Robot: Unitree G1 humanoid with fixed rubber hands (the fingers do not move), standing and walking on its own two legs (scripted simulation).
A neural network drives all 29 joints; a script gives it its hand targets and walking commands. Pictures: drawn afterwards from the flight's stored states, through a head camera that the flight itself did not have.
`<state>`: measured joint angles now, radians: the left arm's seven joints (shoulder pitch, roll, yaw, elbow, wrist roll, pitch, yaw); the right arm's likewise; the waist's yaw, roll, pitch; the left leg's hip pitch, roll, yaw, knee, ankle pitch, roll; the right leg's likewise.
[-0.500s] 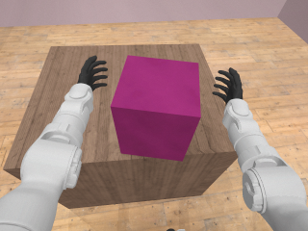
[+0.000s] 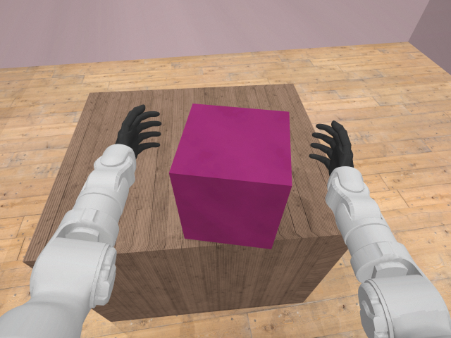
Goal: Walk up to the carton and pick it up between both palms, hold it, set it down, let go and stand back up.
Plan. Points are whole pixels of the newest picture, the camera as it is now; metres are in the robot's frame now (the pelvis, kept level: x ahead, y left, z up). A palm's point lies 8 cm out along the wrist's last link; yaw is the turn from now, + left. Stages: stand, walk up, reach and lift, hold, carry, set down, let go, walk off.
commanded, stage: set down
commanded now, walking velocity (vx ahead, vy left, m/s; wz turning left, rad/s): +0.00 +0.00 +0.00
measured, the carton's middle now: (233, 179) +0.45 -0.05 -0.01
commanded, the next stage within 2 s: none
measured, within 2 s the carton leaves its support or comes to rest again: neither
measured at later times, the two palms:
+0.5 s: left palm (113, 186) +0.39 +0.18 +0.07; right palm (335, 201) +0.32 -0.22 +0.06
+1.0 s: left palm (106, 234) +0.32 +0.20 +0.03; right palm (336, 243) +0.26 -0.21 +0.01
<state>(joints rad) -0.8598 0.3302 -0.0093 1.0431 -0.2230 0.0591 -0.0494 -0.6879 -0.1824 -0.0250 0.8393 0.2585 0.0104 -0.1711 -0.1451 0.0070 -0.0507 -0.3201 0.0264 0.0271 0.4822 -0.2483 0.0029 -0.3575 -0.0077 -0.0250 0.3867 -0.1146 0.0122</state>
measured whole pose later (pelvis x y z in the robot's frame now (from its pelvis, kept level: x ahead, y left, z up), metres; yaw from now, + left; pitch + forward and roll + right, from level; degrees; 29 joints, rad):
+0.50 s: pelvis +0.01 +0.01 +0.00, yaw +0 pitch +0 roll -2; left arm -0.53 0.29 0.03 0.78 -0.19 0.01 -0.05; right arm -0.38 -0.14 -0.05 0.67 0.22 -0.08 -0.16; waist -0.10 0.00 0.01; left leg -0.20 0.03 0.02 0.48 -0.27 0.01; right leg -0.23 0.00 -0.02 0.37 -0.13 0.02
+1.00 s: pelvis +0.01 +0.00 +0.00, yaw +1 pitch -5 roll -2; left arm -0.24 0.27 0.00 0.66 -0.19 -0.12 -0.08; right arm -0.11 -0.07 -0.06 0.59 0.15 -0.21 -0.18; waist -0.08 0.00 0.05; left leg -0.13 0.03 0.01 0.50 -0.29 0.00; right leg -0.16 0.00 -0.03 0.40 -0.16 0.01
